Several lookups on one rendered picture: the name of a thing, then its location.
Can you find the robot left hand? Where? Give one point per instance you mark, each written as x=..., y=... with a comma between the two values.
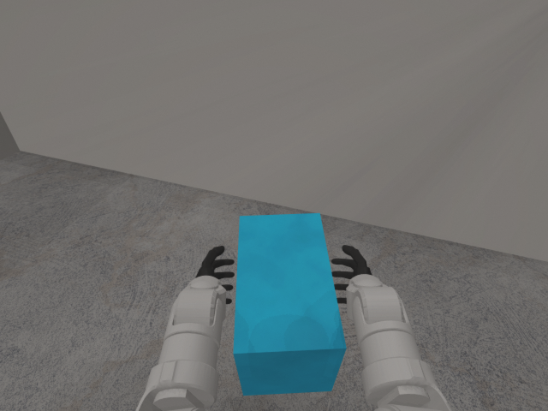
x=209, y=264

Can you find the robot left forearm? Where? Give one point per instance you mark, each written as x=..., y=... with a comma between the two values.
x=186, y=376

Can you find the carton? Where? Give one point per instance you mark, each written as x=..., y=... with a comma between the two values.
x=288, y=330

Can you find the robot right forearm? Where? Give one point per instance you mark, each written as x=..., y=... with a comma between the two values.
x=394, y=372

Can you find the robot right hand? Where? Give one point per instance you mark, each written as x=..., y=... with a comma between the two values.
x=358, y=264

